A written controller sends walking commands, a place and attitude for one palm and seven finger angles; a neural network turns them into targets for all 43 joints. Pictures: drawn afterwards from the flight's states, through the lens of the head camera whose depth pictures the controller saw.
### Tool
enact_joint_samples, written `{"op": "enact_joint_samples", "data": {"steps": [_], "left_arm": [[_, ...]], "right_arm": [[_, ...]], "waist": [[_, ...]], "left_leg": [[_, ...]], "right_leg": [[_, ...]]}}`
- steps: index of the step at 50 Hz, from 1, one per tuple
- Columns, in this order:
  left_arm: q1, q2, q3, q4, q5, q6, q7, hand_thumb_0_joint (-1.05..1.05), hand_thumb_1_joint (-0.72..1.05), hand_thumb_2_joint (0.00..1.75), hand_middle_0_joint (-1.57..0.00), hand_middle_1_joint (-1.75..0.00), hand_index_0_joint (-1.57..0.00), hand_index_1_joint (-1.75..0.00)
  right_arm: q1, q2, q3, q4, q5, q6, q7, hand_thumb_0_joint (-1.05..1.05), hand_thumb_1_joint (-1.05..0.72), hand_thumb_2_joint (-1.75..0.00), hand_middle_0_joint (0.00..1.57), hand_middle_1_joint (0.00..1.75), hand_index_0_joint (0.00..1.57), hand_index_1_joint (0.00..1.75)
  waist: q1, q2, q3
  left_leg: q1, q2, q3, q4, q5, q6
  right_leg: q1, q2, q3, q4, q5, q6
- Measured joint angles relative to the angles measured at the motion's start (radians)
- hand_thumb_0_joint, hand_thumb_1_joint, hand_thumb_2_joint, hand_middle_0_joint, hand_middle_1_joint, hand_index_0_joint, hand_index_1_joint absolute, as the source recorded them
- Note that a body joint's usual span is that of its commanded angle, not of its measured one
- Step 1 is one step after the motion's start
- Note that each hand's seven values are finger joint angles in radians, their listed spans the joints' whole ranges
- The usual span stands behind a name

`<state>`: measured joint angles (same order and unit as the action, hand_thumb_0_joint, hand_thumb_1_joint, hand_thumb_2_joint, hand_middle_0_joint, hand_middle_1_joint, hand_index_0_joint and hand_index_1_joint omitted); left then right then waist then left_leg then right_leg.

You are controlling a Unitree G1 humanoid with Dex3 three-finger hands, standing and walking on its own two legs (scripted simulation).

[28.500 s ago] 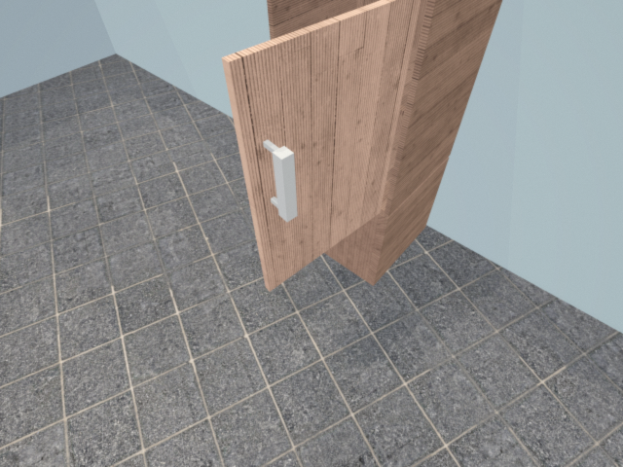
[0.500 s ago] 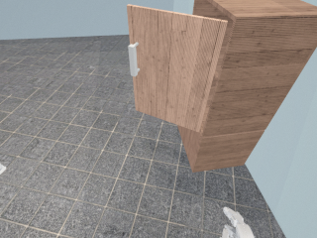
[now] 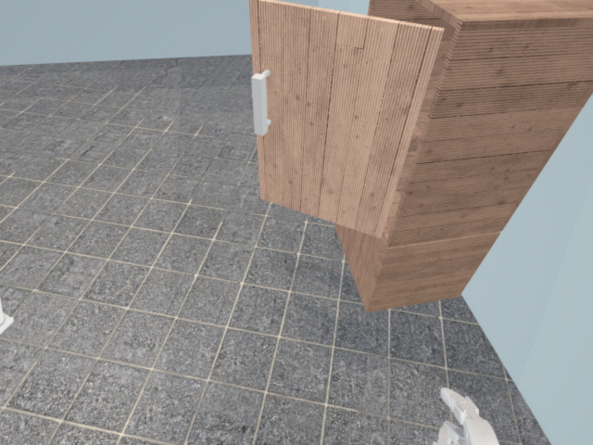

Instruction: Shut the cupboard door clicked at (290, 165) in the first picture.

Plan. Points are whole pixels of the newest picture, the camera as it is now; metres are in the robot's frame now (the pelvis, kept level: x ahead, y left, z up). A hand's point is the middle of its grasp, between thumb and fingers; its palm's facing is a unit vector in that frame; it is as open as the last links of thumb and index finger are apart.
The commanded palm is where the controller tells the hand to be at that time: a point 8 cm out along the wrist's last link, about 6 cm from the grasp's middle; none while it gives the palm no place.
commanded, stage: stop stepping back and stand still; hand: left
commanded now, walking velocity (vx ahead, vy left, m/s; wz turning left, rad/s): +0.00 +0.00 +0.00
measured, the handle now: (263, 102) +0.89 +0.12 +0.03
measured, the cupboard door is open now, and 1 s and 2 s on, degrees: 55 55 55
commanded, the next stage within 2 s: let the arm hang, fingers relaxed in 1.94 s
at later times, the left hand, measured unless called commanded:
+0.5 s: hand out of the picture +0.15 +0.34 +0.16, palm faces +0.57 -0.73 -0.37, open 7.4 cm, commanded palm +0.09 +0.35 +0.18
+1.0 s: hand out of the picture +0.13 +0.34 +0.16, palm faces +0.42 -0.78 -0.47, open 7.4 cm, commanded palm +0.06 +0.38 +0.18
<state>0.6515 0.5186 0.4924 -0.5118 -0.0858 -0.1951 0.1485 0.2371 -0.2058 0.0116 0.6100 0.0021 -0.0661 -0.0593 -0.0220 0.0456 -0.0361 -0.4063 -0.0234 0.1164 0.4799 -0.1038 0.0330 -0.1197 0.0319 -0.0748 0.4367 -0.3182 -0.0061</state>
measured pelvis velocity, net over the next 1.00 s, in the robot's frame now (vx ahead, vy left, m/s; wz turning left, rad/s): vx -0.06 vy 0.08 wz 0.05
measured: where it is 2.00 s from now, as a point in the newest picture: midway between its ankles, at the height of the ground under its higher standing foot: outside the picture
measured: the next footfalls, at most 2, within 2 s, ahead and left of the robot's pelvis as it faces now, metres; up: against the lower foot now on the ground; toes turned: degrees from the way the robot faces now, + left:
left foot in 0.66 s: +0.06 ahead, +0.15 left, +0.00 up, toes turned +6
right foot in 0.88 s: -0.01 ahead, -0.05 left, +0.00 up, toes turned +1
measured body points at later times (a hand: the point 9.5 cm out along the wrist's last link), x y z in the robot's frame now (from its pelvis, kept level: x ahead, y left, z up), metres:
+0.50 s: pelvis -0.02 +0.03 +0.00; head -0.04 +0.04 +0.45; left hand +0.11 +0.37 +0.18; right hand +0.17 -0.19 -0.07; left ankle +0.11 +0.04 -0.73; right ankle -0.06 -0.10 -0.73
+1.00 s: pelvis -0.06 +0.08 +0.01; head -0.06 +0.09 +0.46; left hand +0.10 +0.38 +0.19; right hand +0.09 -0.13 -0.09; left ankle +0.02 +0.15 -0.73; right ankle -0.06 -0.05 -0.73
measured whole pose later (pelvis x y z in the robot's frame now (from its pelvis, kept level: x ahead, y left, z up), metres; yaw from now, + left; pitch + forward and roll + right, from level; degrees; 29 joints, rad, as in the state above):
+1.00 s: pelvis -0.06 +0.08 +0.01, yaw +3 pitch -1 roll -2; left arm 0.56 0.41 0.39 -0.46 -0.03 -0.17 0.14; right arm 0.26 -0.15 0.05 0.63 0.00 -0.08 -0.05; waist -0.03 0.01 -0.01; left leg -0.34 -0.02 0.06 0.47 -0.15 0.05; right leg -0.20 0.02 -0.04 0.45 -0.26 -0.01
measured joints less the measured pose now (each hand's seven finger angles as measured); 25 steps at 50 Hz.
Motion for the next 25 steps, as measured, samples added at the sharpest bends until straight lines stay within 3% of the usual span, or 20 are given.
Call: {"op": "enact_joint_samples", "data": {"steps": [4,9,12,14,17,19,21,22,23,25], "left_arm": [[-0.064,-0.101,-0.064,0.134,0.011,0.072,0.007,0.01,0.89,0.9,-0.21,-0.3,-0.21,-0.31],[-0.176,-0.185,-0.155,0.107,0.036,0.116,0.011,0.02,0.9,0.9,-0.21,-0.3,-0.21,-0.31],[-0.149,-0.148,-0.16,-0.01,0.041,0.082,0.001,0.02,0.89,0.9,-0.21,-0.3,-0.21,-0.31],[-0.098,-0.092,-0.12,-0.076,0.037,0.045,-0.004,0.02,0.89,0.9,-0.21,-0.3,-0.21,-0.31],[-0.025,-0.026,-0.041,-0.1,0.023,0.002,-0.001,0.02,0.89,0.9,-0.22,-0.3,-0.21,-0.31],[-0.016,-0.02,-0.015,-0.065,0.02,-0.003,0.003,0.01,0.89,0.9,-0.22,-0.3,-0.21,-0.31],[-0.057,-0.048,-0.022,0.001,0.022,0.01,0.007,0.01,0.89,0.9,-0.22,-0.3,-0.21,-0.31],[-0.09,-0.071,-0.033,0.037,0.024,0.021,0.009,0.01,0.89,0.9,-0.21,-0.3,-0.21,-0.31],[-0.125,-0.096,-0.047,0.072,0.025,0.034,0.011,0.01,0.89,0.9,-0.21,-0.3,-0.21,-0.31],[-0.186,-0.142,-0.083,0.12,0.025,0.064,0.014,0.01,0.89,0.9,-0.21,-0.3,-0.21,-0.31]], "right_arm": [[0.036,0.006,0.008,0.047,0.01,0.017,-0.015,0.01,-0.9,-0.89,0.2,0.3,0.21,0.3],[0.053,0.018,0.022,0.038,-0.002,-0.012,-0.021,0.01,-0.9,-0.89,0.2,0.3,0.21,0.3],[0.029,0.018,0.024,0.013,-0.008,-0.026,-0.009,0.01,-0.9,-0.89,0.2,0.3,0.21,0.3],[0.008,0.019,0.022,0.001,-0.01,-0.022,-0.002,0.01,-0.9,-0.89,0.2,0.3,0.21,0.3],[-0.01,0.017,0.015,-0.002,-0.007,-0.003,0.002,0.01,-0.9,-0.89,0.2,0.3,0.21,0.3],[-0.013,0.01,0.009,0.002,-0.003,0.007,-0.002,0.01,-0.9,-0.89,0.2,0.3,0.21,0.3],[-0.015,0.002,0.004,0.009,0.003,0.007,-0.009,0.01,-0.9,-0.89,0.2,0.3,0.21,0.3],[-0.016,-0.001,0.002,0.011,0.004,0.004,-0.012,0.01,-0.9,-0.89,0.2,0.3,0.21,0.3],[-0.017,-0.005,-0.001,0.009,0.004,0.0,-0.015,0.01,-0.9,-0.89,0.2,0.3,0.21,0.3],[-0.013,-0.009,-0.013,-0.009,0.002,-0.006,-0.012,0.01,-0.9,-0.9,0.2,0.3,0.2,0.3]], "waist": [[0.019,-0.01,-0.024],[0.021,-0.053,0.008],[-0.001,-0.059,0.033],[-0.009,-0.056,0.041],[0.0,-0.044,0.027],[0.013,-0.033,0.011],[0.028,-0.025,-0.002],[0.036,-0.022,-0.004],[0.043,-0.017,-0.004],[0.04,-0.006,0.004]], "left_leg": [[0.04,-0.028,0.012,-0.036,0.005,0.046],[0.063,-0.065,-0.019,-0.129,0.06,-0.013],[0.042,-0.059,-0.019,-0.128,0.071,-0.03],[0.02,-0.048,-0.016,-0.091,0.056,-0.028],[-0.006,-0.029,-0.01,-0.016,0.012,-0.024],[-0.003,-0.023,-0.001,0.004,0.013,0.0],[0.013,-0.031,0.01,-0.016,0.016,0.034],[0.024,-0.037,0.014,-0.04,0.024,0.032],[0.035,-0.043,0.016,-0.069,0.037,0.012],[0.047,-0.055,0.012,-0.118,0.053,-0.077]], "right_leg": [[0.012,-0.019,0.017,0.025,-0.039,-0.001],[0.007,-0.004,0.049,0.018,-0.056,-0.027],[-0.001,0.0,0.034,0.002,-0.011,-0.029],[-0.006,0.006,0.024,0.005,0.002,-0.021],[-0.007,0.019,0.03,0.024,-0.012,-0.014],[-0.004,0.023,0.039,0.04,-0.024,-0.007],[-0.006,0.015,0.048,0.057,-0.054,-0.01],[-0.012,0.012,0.053,0.069,-0.081,-0.014],[-0.017,0.011,0.052,0.077,-0.106,-0.019],[-0.011,0.016,0.038,0.046,-0.138,-0.036]]}}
